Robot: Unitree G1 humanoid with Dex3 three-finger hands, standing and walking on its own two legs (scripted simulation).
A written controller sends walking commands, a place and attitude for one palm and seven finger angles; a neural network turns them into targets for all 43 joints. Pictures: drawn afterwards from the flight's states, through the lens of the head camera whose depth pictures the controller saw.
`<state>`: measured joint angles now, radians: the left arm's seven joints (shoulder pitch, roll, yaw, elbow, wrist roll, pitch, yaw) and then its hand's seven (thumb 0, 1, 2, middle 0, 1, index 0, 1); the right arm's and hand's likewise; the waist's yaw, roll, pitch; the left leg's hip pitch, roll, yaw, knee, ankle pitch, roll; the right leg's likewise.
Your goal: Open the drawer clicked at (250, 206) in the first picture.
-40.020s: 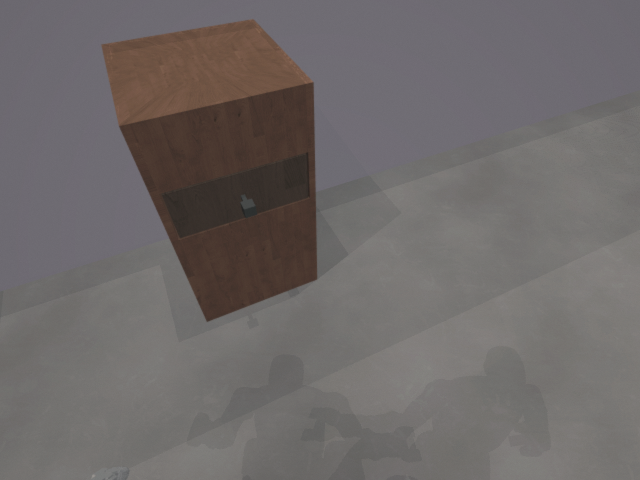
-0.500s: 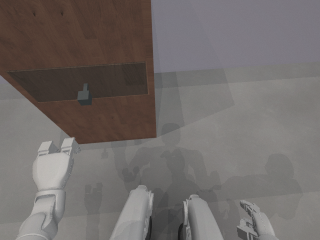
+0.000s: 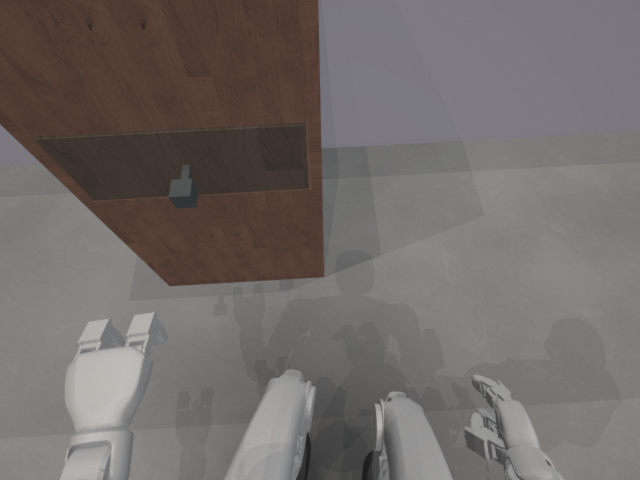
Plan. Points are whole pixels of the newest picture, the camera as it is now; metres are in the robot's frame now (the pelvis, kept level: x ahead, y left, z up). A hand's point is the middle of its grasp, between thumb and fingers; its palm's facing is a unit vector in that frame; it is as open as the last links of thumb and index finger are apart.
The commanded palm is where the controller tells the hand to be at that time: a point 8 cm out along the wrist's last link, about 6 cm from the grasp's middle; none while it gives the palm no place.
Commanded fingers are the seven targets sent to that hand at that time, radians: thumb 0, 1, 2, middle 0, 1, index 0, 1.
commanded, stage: pull the drawer open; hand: left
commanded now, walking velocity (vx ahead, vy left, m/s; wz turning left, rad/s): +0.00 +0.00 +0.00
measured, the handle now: (185, 184) +0.51 +0.30 -0.06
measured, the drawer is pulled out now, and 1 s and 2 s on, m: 0.00 0.00 0.00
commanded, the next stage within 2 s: open the thumb to release the handle in 1.12 s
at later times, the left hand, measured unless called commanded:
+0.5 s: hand (123, 431) +0.16 +0.27 -0.08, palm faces -0.14 -0.07 -0.99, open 4.8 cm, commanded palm +0.14 +0.27 -0.02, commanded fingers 0.00 0.90 0.90 -0.40 -1.35 -0.40 -1.35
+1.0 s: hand (119, 453) +0.13 +0.27 -0.07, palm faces -0.13 -0.08 -0.99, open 4.8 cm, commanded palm +0.11 +0.26 -0.02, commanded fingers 0.00 0.90 0.90 -0.40 -1.35 -0.40 -1.35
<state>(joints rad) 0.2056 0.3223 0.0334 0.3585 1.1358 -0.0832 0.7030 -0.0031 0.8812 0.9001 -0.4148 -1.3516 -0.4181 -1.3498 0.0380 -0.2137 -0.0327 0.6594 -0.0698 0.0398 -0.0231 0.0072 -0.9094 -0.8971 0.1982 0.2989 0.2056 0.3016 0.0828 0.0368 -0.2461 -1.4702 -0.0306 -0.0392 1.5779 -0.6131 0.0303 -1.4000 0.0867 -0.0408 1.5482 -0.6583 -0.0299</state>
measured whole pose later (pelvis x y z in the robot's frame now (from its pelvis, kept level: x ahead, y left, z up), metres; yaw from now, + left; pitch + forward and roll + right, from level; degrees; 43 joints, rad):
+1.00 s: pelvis +0.00 +0.00 -0.02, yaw +1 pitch +30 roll -3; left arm 0.48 0.33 0.06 0.14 1.14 -0.22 0.67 0.00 0.88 0.90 -0.41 -1.35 -0.42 -1.35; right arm -0.04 -0.20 -0.02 0.64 -0.09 0.05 -0.03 0.01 -0.91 -0.90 0.20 0.30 0.21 0.30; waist 0.15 0.04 -0.25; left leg -1.55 -0.05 -0.05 1.67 -0.64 0.02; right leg -1.48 0.07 -0.06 1.65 -0.70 -0.04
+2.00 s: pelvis +0.00 -0.01 -0.02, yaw +1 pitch +30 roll -3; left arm 0.45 0.32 0.04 0.18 1.13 -0.18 0.68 0.00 -0.47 0.31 -0.32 -1.20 -0.32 -1.20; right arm -0.01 -0.20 -0.02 0.65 -0.08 0.05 -0.04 0.01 -0.91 -0.90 0.20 0.30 0.21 0.30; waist 0.13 0.03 -0.26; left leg -1.52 -0.04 -0.04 1.65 -0.64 0.02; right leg -1.46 0.08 -0.05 1.63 -0.69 -0.04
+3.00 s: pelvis +0.01 +0.00 +0.04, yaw +1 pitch +24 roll -3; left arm 0.52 0.33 0.02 0.12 1.10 -0.10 0.65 0.00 -0.49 0.30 -0.32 -1.20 -0.32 -1.20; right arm 0.07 -0.22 -0.01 0.59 -0.07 0.07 -0.04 0.01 -0.91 -0.90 0.20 0.30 0.21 0.30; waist 0.09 0.04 -0.25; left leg -1.26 -0.04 -0.05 1.44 -0.59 0.03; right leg -1.19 0.08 -0.03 1.40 -0.63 -0.03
